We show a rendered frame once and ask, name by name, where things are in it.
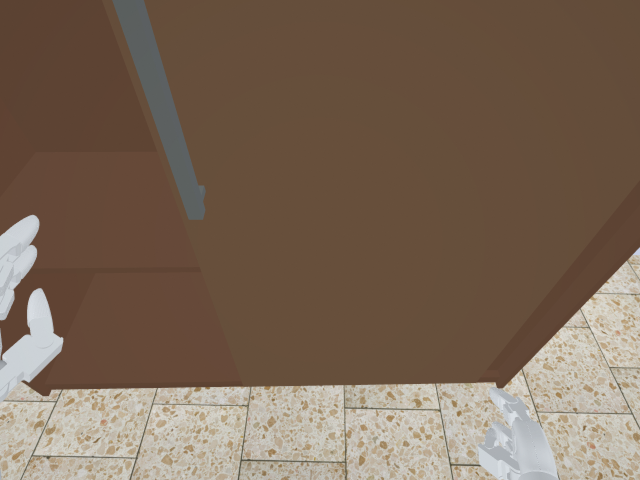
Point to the handle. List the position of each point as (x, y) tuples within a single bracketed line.
[(141, 41)]

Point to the robot left hand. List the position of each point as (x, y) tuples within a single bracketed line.
[(32, 353)]

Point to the robot right hand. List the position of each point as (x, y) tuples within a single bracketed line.
[(527, 448)]

